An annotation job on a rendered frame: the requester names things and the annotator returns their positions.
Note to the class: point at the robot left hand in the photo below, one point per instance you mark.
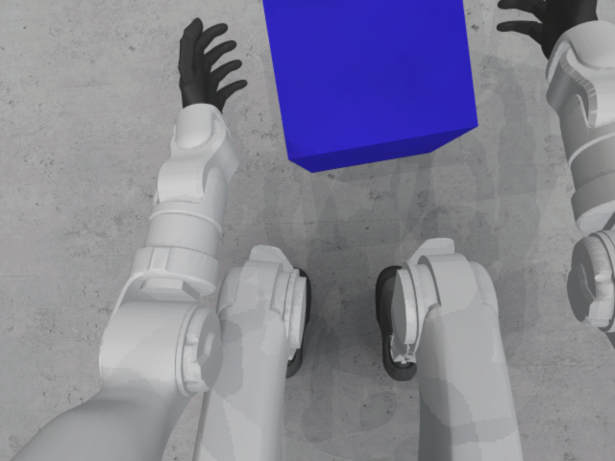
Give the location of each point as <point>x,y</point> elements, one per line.
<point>197,84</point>

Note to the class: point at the left robot upper arm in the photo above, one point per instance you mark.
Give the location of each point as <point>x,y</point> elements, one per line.
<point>156,355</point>

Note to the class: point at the left robot thigh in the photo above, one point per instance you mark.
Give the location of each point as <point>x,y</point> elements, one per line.
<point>242,413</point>

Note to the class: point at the right robot upper arm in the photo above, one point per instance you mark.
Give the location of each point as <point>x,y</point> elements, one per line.
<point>591,282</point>

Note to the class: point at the carton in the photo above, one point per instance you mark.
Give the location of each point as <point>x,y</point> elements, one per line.
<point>362,81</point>

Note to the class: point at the robot right forearm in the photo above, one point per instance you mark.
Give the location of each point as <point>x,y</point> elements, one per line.
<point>581,77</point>

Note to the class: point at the right robot foot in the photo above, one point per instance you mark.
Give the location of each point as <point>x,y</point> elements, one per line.
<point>402,370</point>

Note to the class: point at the robot right hand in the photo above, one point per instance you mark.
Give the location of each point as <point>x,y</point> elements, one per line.
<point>557,16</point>

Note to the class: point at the robot left forearm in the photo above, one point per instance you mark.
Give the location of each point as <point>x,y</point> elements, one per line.
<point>178,259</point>

